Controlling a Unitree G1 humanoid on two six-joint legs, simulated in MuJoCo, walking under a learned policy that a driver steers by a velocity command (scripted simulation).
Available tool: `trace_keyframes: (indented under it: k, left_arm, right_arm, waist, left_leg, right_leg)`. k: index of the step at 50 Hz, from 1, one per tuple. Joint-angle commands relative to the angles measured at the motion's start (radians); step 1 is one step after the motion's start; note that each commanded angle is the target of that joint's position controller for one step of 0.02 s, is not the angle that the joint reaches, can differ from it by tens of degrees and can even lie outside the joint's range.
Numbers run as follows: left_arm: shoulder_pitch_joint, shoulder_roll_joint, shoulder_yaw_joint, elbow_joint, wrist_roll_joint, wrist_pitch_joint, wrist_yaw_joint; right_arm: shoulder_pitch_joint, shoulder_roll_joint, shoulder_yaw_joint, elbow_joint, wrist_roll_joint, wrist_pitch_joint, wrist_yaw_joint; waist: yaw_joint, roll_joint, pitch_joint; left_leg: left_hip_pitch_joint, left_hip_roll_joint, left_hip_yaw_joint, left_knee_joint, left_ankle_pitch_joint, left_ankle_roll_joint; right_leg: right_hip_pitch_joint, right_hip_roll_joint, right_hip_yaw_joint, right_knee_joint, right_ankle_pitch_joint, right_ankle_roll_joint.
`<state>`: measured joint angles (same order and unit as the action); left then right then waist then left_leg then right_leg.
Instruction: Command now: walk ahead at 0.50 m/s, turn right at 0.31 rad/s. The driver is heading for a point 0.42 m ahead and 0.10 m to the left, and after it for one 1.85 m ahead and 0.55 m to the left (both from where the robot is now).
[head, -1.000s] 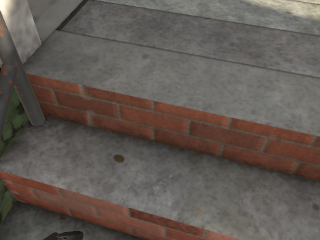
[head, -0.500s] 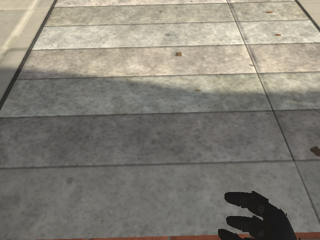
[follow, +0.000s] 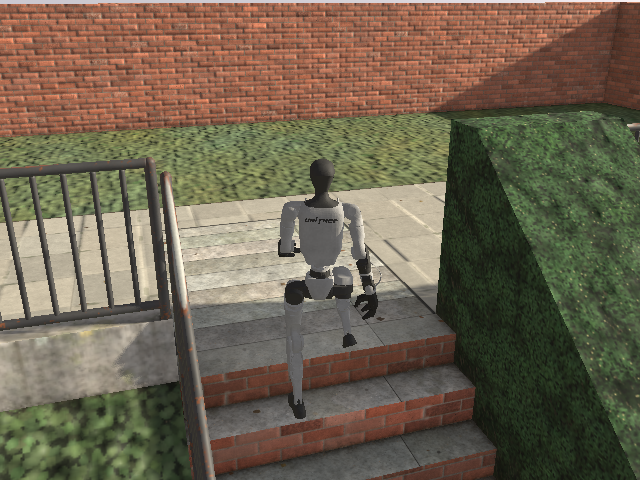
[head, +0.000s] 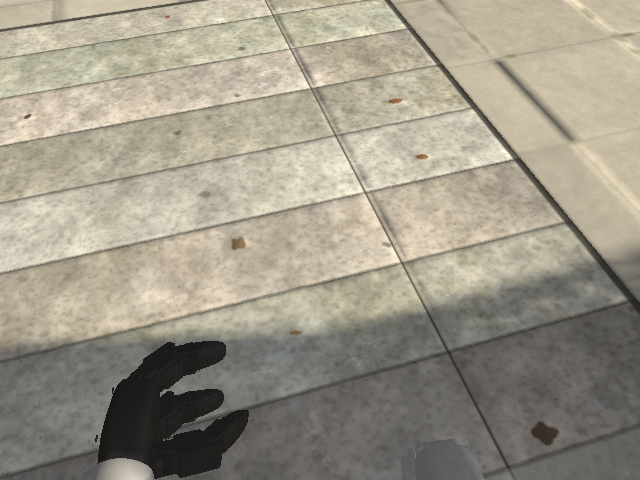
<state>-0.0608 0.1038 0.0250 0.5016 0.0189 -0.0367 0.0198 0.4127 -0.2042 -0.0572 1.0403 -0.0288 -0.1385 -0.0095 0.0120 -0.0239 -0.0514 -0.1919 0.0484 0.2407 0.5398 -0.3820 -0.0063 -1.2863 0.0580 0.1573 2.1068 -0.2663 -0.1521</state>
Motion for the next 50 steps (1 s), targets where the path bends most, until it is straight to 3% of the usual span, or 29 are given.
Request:
trace_keyframes:
  k: [1, 3, 4, 5, 6, 7, 8, 9, 10, 11, 12, 13, 15, 16, 17, 20, 21, 23, 25, 29, 32, 36, 37, 38, 39, 40, 42, 46, 50]
  left_arm:
    - [-0.116, -0.045, -0.033, -0.087, 0.008, 0.007, 0.008]
    - [-0.221, -0.076, -0.06, -0.15, 0.006, 0.027, -0.007]
    - [-0.206, -0.047, -0.066, -0.143, 0.012, 0.035, -0.032]
    - [-0.231, -0.084, -0.084, -0.172, -0.012, 0.034, -0.053]
    - [-0.212, -0.078, -0.08, -0.125, -0.022, 0.031, -0.068]
    - [-0.114, -0.074, -0.063, -0.1, -0.021, 0.031, -0.064]
    - [0.066, -0.03, -0.033, -0.053, -0.031, 0.043, -0.051]
    - [0.27, 0.053, -0.002, -0.003, -0.025, 0.048, -0.04]
    - [0.408, 0.154, 0.039, 0.028, -0.009, 0.027, -0.016]
    - [0.482, 0.285, 0.086, 0.056, 0.022, 0.022, -0.005]
    - [0.397, 0.316, 0.107, 0.049, 0.004, 0.032, -0.015]
    - [0.258, 0.287, 0.099, 0.07, 0.008, 0.007, -0.038]
    - [0.2, 0.139, 0.064, 0.2, -0.007, -0.038, -0.042]
    - [0.196, 0.072, 0.044, 0.25, 0.001, -0.051, -0.045]
    - [0.211, 0.0, 0.025, 0.295, 0.003, -0.062, -0.05]
    - [0.304, 0.035, 0.026, 0.375, 0.008, -0.106, -0.034]
    - [0.293, 0.033, 0.02, 0.367, 0.003, -0.12, -0.027]
    - [0.311, 0.117, 0.037, 0.37, -0.005, -0.148, -0.025]
    - [0.359, 0.153, 0.042, 0.376, -0.003, -0.155, -0.017]
    - [0.427, 0.207, 0.054, 0.359, 0.003, -0.148, 0.005]
    - [0.467, 0.246, 0.063, 0.352, 0.0, -0.117, 0.011]
    - [0.506, 0.313, 0.082, 0.339, -0.006, -0.039, 0.019]
    - [0.485, 0.315, 0.084, 0.322, -0.011, -0.03, 0.017]
    - [0.458, 0.253, 0.073, 0.275, -0.004, -0.03, 0.016]
    - [0.402, 0.174, 0.061, 0.172, -0.017, -0.042, 0.008]
    - [0.331, 0.214, 0.062, 0.137, -0.005, -0.06, -0.007]
    - [0.302, 0.211, 0.054, 0.13, -0.013, -0.092, -0.012]
    - [0.328, 0.215, 0.046, 0.141, 0.033, -0.031, -0.021]
    - [0.178, 0.191, 0.019, 0.097, 0.03, -0.009, -0.032]
  right_arm:
    - [0.008, -0.085, -0.008, -0.022, 0.001, -0.038, 0.014]
    - [0.159, -0.035, 0.004, 0.03, 0.023, -0.01, -0.009]
    - [0.169, -0.038, 0.007, 0.02, 0.026, 0.005, -0.019]
    - [0.154, -0.034, 0.006, 0.01, 0.054, 0.02, -0.027]
    - [0.129, -0.019, 0.019, -0.027, 0.056, 0.025, -0.026]
    - [0.165, -0.093, 0.009, -0.045, 0.047, 0.003, -0.02]
    - [0.17, -0.189, -0.019, -0.064, 0.035, -0.007, -0.011]
    - [0.103, -0.273, -0.046, -0.097, 0.04, -0.018, 0.012]
    - [0.052, -0.276, -0.062, -0.141, 0.077, -0.04, 0.045]
    - [0.026, -0.176, -0.051, -0.217, 0.087, -0.054, 0.081]
    - [-0.064, -0.122, -0.066, -0.261, 0.046, -0.053, 0.09]
    - [-0.058, -0.012, -0.056, -0.311, 0.026, -0.041, 0.071]
    - [-0.1, 0.044, -0.033, -0.367, 0.004, -0.003, 0.024]
    - [-0.071, 0.094, -0.007, -0.387, -0.005, 0.013, 0.01]
    - [-0.048, 0.083, 0.0, -0.373, -0.002, 0.033, -0.001]
    - [-0.062, 0.08, 0.01, -0.375, 0.018, 0.091, 0.001]
    - [-0.084, 0.043, -0.004, -0.376, 0.018, 0.098, 0.002]
    - [-0.144, -0.023, -0.024, -0.381, -0.002, 0.111, 0.02]
    - [-0.207, -0.051, -0.034, -0.376, 0.01, 0.115, 0.041]
    - [-0.352, -0.011, -0.017, -0.398, 0.022, 0.118, 0.075]
    - [-0.364, -0.013, -0.019, -0.412, 0.006, 0.125, 0.075]
    - [-0.189, -0.1, -0.053, -0.38, -0.004, 0.111, 0.049]
    - [-0.052, -0.126, -0.071, -0.338, -0.011, 0.096, 0.037]
    - [0.054, -0.203, -0.091, -0.327, -0.017, 0.09, 0.022]
    - [-0.027, -0.305, -0.114, -0.349, -0.004, 0.098, 0.02]
    - [-0.016, -0.291, -0.11, -0.381, 0.015, 0.107, 0.017]
    - [-0.075, -0.194, -0.079, -0.373, 0.021, 0.094, 0.007]
    - [-0.094, -0.152, -0.047, -0.374, 0.029, 0.055, 0.008]
    - [-0.007, -0.176, -0.044, -0.347, 0.022, 0.053, 0.009]
  waist:
    - [0.003, 0.019, 0.187]
    - [-0.045, 0.062, 0.148]
    - [-0.057, 0.073, 0.095]
    - [-0.055, 0.111, 0.08]
    - [-0.071, 0.049, 0.009]
    - [-0.049, 0.126, -0.087]
    - [0.031, 0.221, -0.22]
    - [0.134, 0.285, -0.332]
    - [0.204, 0.28, -0.413]
    - [0.211, -0.024, -0.506]
    - [0.198, -0.078, -0.519]
    - [0.094, -0.045, -0.416]
    - [-0.006, 0.064, -0.094]
    - [-0.079, 0.04, 0.004]
    - [-0.094, 0.033, 0.029]
    - [-0.1, 0.007, 0.116]
    - [-0.099, 0.029, 0.113]
    - [-0.089, 0.025, 0.105]
    - [-0.055, -0.015, 0.087]
    - [0.002, -0.029, 0.1]
    - [0.01, -0.086, 0.092]
    - [-0.056, -0.129, 0.014]
    - [-0.127, -0.084, -0.044]
    - [-0.157, -0.012, -0.121]
    - [-0.078, 0.244, -0.108]
    - [-0.108, 0.091, -0.133]
    - [-0.047, -0.029, -0.008]
    - [0.015, -0.009, 0.003]
    - [-0.032, 0.048, 0.07]
  left_leg:
    - [0.056, 0.219, -0.165, -0.452, 0.129, 0.148]
    - [0.165, 0.185, -0.148, -0.503, 0.172, 0.149]
    - [0.161, 0.164, -0.119, -0.59, 0.278, 0.194]
    - [0.059, 0.15, -0.098, -0.688, 0.354, 0.207]
    - [-0.039, 0.136, -0.09, -0.664, 0.574, 0.228]
    - [0.006, 0.2, -0.101, -0.52, 1.202, 0.23]
    - [0.143, 0.231, -0.12, -0.336, 1.627, 0.217]
    - [0.208, 0.234, -0.117, -0.078, 1.761, 0.19]
    - [-0.061, 0.151, -0.174, 0.242, 1.596, 0.139]
    - [-0.317, -0.017, -0.259, 0.652, 0.876, 0.1]
    - [-0.421, -0.117, -0.384, 1.134, 0.314, 0.076]
    - [-0.551, -0.088, -0.478, 1.431, 0.337, 0.061]
    - [-0.66, 0.003, -0.357, 1.43, 0.372, 0.089]
    - [-0.69, 0.024, -0.379, 1.395, 0.357, 0.098]
    - [-0.68, 0.022, -0.377, 1.409, 0.361, 0.095]
    - [-0.749, -0.013, -0.415, 1.219, 0.226, 0.098]
    - [-0.729, -0.011, -0.425, 1.108, 0.282, 0.101]
    - [-0.663, -0.014, -0.345, 0.894, 0.381, 0.099]
    - [-0.647, -0.009, -0.267, 0.709, 0.42, 0.096]
    - [-0.498, 0.006, -0.148, 0.328, 0.412, 0.106]
    - [-0.389, -0.043, -0.075, 0.142, 0.284, 0.135]
    - [-0.193, -0.163, -0.033, 0.011, 0.098, 0.201]
    - [0.015, -0.175, -0.084, -0.05, 0.124, 0.223]
    - [0.256, 0.004, -0.343, -0.008, 0.033, 0.258]
    - [0.422, 0.208, -0.905, -0.167, 0.02, 0.416]
    - [0.402, 0.247, -0.982, -0.273, 0.121, 0.435]
    - [0.179, 0.209, -0.731, -0.267, 0.321, 0.375]
    - [0.012, 0.097, -0.568, -0.303, 0.455, 0.317]
    - [0.003, 0.048, -0.527, -0.333, 0.452, 0.285]
  right_leg:
    - [-0.222, -0.041, -0.066, -0.036, -0.18, -0.034]
    - [-0.221, -0.094, -0.166, -0.154, -0.21, -0.043]
    - [-0.07, -0.142, -0.319, -0.327, -0.166, -0.025]
    - [0.215, -0.184, -0.345, -0.571, -0.17, -0.041]
    - [0.517, -0.124, -0.454, -0.718, -0.167, -0.041]
    - [0.728, -0.058, -0.453, -0.719, -0.217, -0.031]
    - [0.831, -0.002, -0.415, -0.776, -0.272, -0.024]
    - [0.987, 0.029, -0.33, -0.93, -0.281, -0.032]
    - [1.24, -0.089, -0.014, -1.056, -0.349, -0.057]
    - [1.377, -0.326, 0.497, -1.42, -0.62, -0.114]
    - [1.266, -0.402, 0.756, -1.708, -0.754, -0.105]
    - [1.143, -0.453, 0.716, -1.746, -0.649, -0.097]
    - [0.879, -0.417, 0.401, -1.628, -0.463, -0.061]
    - [0.788, -0.388, 0.252, -1.624, -0.305, -0.029]
    - [0.753, -0.37, 0.184, -1.628, -0.184, -0.012]
    - [0.802, -0.359, 0.013, -1.721, -0.068, -0.008]
    - [0.841, -0.351, -0.049, -1.779, 0.012, 0.012]
    - [0.896, -0.32, -0.19, -1.886, 0.131, 0.032]
    - [1.027, -0.29, -0.294, -1.923, 0.239, 0.029]
    - [1.197, -0.275, -0.41, -2.003, 0.327, 0.044]
    - [1.349, -0.305, -0.452, -1.905, 0.692, 0.058]
    - [1.447, -0.345, -0.466, -1.515, 1.036, 0.065]
    - [1.314, -0.321, -0.472, -1.303, 0.878, 0.081]
    - [1.04, -0.302, -0.435, -1.042, 0.488, 0.107]
    - [0.584, -0.041, -0.356, -0.671, -0.222, 0.176]
    - [0.484, -0.069, -0.141, -0.594, -0.182, 0.178]
    - [0.527, -0.152, -0.116, -0.706, -0.022, 0.166]
    - [0.625, -0.185, -0.114, -0.887, -0.046, 0.197]
    - [0.55, -0.185, -0.145, -1.135, 0.099, 0.211]
